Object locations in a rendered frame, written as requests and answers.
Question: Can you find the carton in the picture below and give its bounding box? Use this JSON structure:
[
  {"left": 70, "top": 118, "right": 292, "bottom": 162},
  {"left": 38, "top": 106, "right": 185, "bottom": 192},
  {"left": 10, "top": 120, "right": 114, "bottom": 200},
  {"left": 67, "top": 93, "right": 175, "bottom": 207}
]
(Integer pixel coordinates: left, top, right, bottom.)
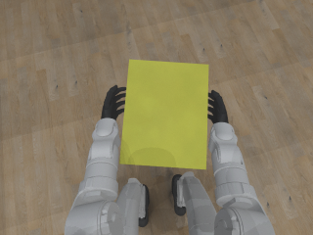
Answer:
[{"left": 119, "top": 59, "right": 209, "bottom": 170}]

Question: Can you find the robot right upper arm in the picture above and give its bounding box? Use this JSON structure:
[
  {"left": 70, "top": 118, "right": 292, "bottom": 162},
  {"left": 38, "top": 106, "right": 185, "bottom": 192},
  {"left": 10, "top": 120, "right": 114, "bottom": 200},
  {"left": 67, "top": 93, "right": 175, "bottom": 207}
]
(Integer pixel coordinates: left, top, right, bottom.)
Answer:
[{"left": 214, "top": 206, "right": 275, "bottom": 235}]

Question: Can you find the robot right forearm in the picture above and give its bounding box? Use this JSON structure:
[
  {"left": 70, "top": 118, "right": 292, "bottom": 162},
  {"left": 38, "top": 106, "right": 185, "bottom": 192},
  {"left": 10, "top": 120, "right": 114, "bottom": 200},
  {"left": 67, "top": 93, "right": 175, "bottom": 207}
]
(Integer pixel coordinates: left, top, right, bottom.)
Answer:
[{"left": 208, "top": 121, "right": 276, "bottom": 235}]

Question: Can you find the robot left hand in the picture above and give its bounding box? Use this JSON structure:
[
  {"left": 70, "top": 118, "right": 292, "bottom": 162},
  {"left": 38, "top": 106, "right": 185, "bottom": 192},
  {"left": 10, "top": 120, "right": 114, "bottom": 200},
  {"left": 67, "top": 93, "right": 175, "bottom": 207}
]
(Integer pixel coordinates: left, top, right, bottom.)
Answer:
[{"left": 101, "top": 85, "right": 126, "bottom": 121}]

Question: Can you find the robot left upper arm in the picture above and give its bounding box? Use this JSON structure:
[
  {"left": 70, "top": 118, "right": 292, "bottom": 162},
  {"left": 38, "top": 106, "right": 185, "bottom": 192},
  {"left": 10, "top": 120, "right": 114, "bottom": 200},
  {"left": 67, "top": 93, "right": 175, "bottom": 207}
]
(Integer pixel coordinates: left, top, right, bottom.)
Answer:
[{"left": 65, "top": 199, "right": 124, "bottom": 235}]

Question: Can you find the robot shin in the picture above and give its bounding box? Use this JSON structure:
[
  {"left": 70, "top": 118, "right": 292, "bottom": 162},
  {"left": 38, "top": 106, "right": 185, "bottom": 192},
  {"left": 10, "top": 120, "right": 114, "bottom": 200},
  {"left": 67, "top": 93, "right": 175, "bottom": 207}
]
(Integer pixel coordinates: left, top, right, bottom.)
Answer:
[
  {"left": 127, "top": 178, "right": 146, "bottom": 217},
  {"left": 177, "top": 171, "right": 195, "bottom": 207}
]

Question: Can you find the robot right shin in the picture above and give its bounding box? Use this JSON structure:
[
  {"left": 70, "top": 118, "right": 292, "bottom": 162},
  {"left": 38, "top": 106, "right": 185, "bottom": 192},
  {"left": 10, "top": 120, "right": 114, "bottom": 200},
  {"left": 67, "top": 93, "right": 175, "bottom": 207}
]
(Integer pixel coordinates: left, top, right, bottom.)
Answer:
[{"left": 177, "top": 171, "right": 195, "bottom": 207}]

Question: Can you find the robot left forearm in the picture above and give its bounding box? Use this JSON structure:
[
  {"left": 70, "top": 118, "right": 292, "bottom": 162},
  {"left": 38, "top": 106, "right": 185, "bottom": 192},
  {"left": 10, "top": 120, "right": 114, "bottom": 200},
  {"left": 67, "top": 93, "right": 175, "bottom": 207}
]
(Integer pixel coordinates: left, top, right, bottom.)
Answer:
[{"left": 64, "top": 117, "right": 120, "bottom": 235}]

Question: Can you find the robot left shin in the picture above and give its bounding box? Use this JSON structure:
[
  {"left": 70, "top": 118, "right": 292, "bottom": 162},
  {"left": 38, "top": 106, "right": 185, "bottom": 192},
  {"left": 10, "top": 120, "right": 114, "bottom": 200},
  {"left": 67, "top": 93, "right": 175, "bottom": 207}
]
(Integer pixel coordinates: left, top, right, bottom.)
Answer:
[{"left": 127, "top": 178, "right": 146, "bottom": 217}]

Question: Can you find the robot right hand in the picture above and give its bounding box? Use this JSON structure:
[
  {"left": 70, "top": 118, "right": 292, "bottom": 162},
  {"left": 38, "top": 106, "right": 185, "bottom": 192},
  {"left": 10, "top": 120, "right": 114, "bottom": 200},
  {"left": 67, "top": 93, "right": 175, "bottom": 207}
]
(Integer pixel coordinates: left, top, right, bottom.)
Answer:
[{"left": 207, "top": 90, "right": 229, "bottom": 124}]

